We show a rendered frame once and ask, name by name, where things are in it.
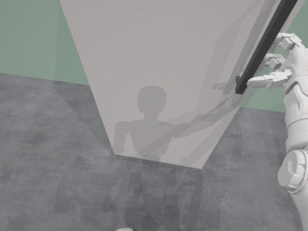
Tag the right robot upper arm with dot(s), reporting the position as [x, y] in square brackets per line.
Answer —
[293, 177]

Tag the right robot forearm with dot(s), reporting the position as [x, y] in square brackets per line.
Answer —
[296, 116]

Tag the right robot hand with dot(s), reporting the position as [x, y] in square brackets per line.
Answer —
[295, 65]

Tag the handle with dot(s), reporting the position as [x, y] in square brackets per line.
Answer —
[276, 23]

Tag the fridge door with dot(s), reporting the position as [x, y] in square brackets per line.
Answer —
[163, 72]

